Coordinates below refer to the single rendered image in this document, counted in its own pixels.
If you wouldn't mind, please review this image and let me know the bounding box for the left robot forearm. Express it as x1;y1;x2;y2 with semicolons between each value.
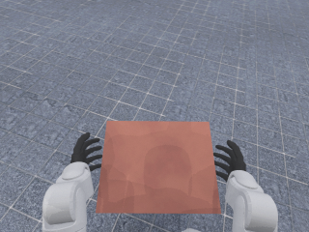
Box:
42;161;94;232

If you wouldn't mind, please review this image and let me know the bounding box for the carton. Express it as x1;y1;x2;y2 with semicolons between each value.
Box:
96;121;221;214

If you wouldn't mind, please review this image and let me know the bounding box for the right robot hand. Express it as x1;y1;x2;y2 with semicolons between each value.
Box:
213;139;246;182

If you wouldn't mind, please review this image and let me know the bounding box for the left robot hand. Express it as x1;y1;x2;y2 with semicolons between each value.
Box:
70;132;102;172

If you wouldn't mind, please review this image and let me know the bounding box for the right robot forearm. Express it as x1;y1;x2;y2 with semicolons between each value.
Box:
225;170;278;232

